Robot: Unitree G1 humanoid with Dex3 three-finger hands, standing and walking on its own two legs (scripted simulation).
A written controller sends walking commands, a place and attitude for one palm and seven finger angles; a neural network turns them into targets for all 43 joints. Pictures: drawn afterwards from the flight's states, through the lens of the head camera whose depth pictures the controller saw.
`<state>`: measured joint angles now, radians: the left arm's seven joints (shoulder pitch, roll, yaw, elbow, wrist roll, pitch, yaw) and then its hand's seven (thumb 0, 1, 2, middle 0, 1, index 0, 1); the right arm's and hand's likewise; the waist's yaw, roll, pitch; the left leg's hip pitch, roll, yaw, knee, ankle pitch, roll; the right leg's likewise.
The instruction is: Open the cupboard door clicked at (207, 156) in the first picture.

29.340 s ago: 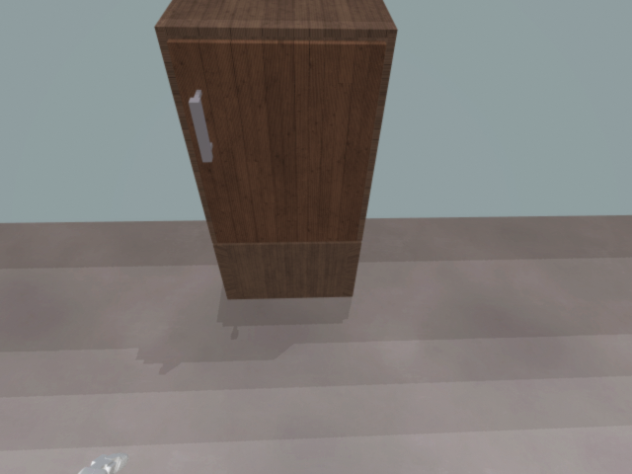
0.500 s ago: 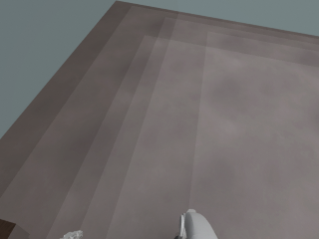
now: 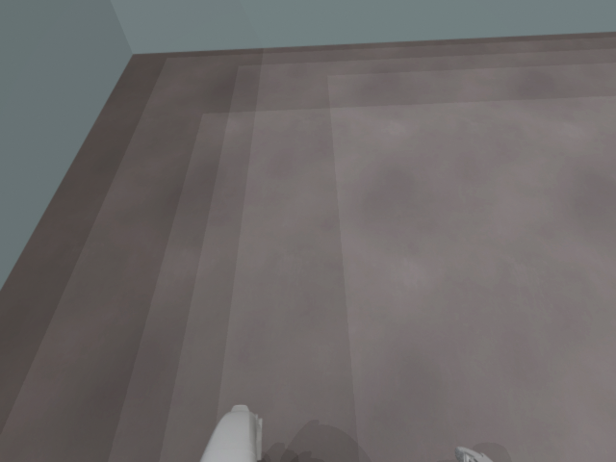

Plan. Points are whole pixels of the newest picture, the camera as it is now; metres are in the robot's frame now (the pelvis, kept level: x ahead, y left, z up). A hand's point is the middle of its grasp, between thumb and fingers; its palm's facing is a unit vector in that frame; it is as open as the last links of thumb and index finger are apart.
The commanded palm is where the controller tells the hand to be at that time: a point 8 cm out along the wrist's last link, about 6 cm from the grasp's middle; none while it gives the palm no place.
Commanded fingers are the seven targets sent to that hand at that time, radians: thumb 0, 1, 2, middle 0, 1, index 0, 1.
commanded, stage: walk to a spot facing it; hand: left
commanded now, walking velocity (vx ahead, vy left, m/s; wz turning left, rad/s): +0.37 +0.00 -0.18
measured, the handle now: out of the picture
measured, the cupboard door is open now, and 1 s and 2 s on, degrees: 39 39 39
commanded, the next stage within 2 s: turn to face it in 0.30 s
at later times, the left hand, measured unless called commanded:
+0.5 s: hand (220, 335) +0.34 +0.19 -0.18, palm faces -0.10 -0.98 -0.16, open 7.3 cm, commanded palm none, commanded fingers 0.00 0.90 0.90 -0.20 -0.30 -0.20 -0.30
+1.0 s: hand (239, 270) +0.49 +0.19 -0.19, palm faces +0.15 -0.98 -0.16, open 7.2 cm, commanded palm none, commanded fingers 0.00 0.90 0.90 -0.20 -0.30 -0.20 -0.30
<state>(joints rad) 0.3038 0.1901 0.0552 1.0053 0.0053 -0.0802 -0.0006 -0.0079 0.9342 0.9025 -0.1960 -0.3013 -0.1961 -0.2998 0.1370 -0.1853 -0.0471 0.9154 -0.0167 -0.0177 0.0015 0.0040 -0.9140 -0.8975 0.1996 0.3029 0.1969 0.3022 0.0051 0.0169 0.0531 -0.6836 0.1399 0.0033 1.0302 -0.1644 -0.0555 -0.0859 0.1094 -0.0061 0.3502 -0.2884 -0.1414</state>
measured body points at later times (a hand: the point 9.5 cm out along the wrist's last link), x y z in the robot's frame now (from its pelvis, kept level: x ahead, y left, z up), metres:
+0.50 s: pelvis +0.27 +0.02 +0.00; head +0.31 +0.03 +0.45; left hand +0.34 +0.25 -0.16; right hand +0.22 -0.21 -0.15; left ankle +0.23 +0.10 -0.74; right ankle +0.30 -0.14 -0.66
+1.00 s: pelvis +0.39 +0.00 -0.02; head +0.41 +0.03 +0.43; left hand +0.48 +0.24 -0.17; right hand +0.49 -0.26 -0.15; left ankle +0.42 +0.10 -0.73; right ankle +0.40 -0.14 -0.74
